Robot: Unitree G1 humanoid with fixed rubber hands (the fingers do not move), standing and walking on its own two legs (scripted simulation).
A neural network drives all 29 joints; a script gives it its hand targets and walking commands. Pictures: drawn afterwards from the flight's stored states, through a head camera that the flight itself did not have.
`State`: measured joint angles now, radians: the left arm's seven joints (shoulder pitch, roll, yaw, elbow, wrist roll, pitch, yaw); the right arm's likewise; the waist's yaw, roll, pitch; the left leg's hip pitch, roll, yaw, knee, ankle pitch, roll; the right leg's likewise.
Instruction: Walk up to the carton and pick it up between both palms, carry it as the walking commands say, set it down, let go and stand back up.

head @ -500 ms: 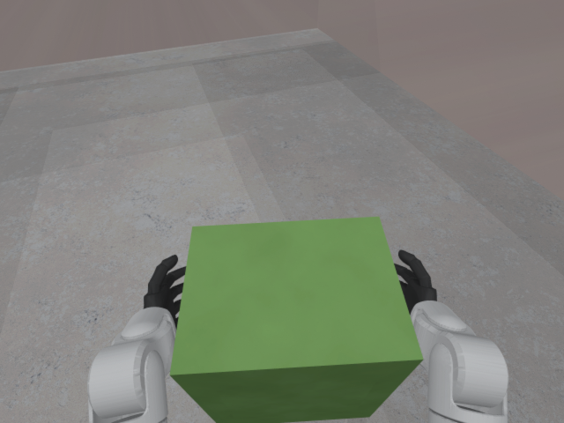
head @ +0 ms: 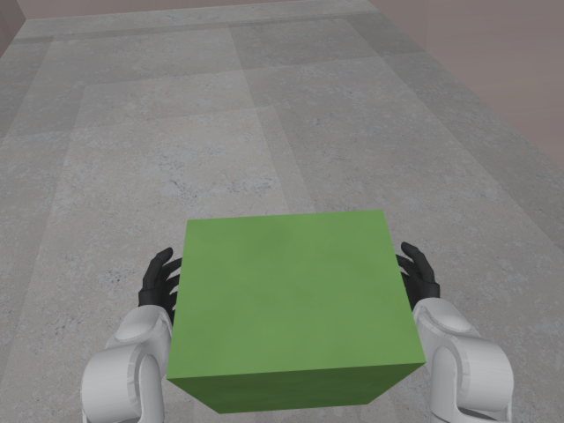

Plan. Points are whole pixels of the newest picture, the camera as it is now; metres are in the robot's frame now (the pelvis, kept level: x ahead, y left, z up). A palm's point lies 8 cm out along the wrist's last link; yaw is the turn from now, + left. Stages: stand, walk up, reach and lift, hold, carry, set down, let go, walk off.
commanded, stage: carry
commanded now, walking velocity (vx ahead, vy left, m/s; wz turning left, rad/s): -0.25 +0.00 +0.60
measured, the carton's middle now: (290, 325) +0.24 -0.01 +0.03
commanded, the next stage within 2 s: none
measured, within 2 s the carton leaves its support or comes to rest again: neither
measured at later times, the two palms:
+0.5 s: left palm out of the picture +0.10 +0.24 +0.06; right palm (349, 350) +0.19 -0.07 +0.07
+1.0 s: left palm out of the picture -0.10 +0.21 +0.08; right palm out of the picture +0.06 -0.07 +0.07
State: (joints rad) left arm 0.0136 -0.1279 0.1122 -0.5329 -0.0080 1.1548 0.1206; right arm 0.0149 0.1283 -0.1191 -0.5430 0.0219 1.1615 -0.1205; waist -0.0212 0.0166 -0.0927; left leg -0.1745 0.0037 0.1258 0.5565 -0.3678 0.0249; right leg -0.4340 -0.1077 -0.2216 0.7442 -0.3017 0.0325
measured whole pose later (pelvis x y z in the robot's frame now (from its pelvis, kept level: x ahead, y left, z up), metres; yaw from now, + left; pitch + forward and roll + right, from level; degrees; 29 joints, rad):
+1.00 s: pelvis -0.22 -0.04 +0.00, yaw +29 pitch +3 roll +1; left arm 0.07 -0.13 0.11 -0.53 -0.02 1.15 0.12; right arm 0.07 0.13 -0.10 -0.56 0.00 1.17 -0.11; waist 0.00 0.04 -0.05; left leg -0.63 -0.08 0.00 0.85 -0.35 -0.04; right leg -0.23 -0.04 -0.13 0.52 -0.32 -0.03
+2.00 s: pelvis -0.33 -0.08 +0.01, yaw +30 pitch +5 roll +1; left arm 0.03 -0.13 0.12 -0.52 -0.01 1.17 0.12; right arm 0.03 0.13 -0.11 -0.53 0.01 1.18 -0.13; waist 0.01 0.00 -0.13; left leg -0.25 0.01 0.14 0.43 -0.40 -0.01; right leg -0.35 0.00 -0.02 0.40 -0.14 -0.03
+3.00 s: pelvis +0.19 +0.06 +0.00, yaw -9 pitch +3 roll +0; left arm 0.05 -0.13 0.13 -0.54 0.00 1.18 0.10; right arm 0.07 0.13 -0.09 -0.51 0.01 1.14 -0.11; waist 0.01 -0.04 -0.08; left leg -0.28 0.08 0.28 0.44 -0.21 0.03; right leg -0.39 -0.01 -0.04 1.11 -0.36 -0.03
